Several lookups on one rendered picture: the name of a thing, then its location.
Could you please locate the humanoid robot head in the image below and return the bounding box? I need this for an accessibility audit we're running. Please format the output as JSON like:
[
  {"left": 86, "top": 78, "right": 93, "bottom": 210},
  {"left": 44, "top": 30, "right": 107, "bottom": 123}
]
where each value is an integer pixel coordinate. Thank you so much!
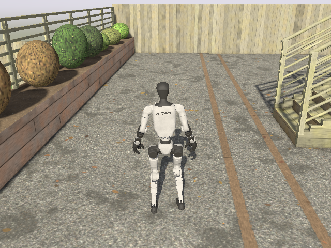
[{"left": 155, "top": 82, "right": 172, "bottom": 107}]

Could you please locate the robot torso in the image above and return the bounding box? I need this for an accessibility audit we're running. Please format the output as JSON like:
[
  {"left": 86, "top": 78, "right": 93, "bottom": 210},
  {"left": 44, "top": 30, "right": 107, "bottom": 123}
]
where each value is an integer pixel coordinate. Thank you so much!
[{"left": 152, "top": 103, "right": 176, "bottom": 155}]

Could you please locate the robot right upper arm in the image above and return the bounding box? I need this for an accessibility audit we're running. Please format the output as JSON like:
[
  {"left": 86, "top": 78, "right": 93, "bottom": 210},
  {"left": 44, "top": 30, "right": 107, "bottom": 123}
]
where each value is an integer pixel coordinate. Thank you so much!
[{"left": 174, "top": 104, "right": 189, "bottom": 132}]

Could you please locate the left robot forearm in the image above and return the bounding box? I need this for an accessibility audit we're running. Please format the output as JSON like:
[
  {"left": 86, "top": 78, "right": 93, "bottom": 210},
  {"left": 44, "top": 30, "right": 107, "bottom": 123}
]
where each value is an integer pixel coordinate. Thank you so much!
[{"left": 134, "top": 125, "right": 144, "bottom": 145}]

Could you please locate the robot left upper arm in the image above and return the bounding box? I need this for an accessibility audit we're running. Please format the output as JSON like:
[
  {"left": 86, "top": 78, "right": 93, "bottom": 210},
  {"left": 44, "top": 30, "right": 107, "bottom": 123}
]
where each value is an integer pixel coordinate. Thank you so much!
[{"left": 139, "top": 105, "right": 153, "bottom": 133}]

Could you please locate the robot right hand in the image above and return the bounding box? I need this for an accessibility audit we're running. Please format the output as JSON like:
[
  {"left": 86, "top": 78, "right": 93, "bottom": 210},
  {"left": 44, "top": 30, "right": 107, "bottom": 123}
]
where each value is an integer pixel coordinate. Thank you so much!
[{"left": 185, "top": 141, "right": 197, "bottom": 152}]

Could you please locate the right robot forearm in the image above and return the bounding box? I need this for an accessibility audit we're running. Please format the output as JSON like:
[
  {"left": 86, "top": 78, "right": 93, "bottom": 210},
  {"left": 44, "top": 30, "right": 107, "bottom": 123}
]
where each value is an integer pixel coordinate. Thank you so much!
[{"left": 185, "top": 124, "right": 195, "bottom": 143}]

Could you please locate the robot left hand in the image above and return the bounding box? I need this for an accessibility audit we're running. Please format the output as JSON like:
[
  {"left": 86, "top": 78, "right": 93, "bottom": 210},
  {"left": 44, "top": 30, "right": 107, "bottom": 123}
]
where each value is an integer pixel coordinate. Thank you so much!
[{"left": 133, "top": 143, "right": 144, "bottom": 154}]

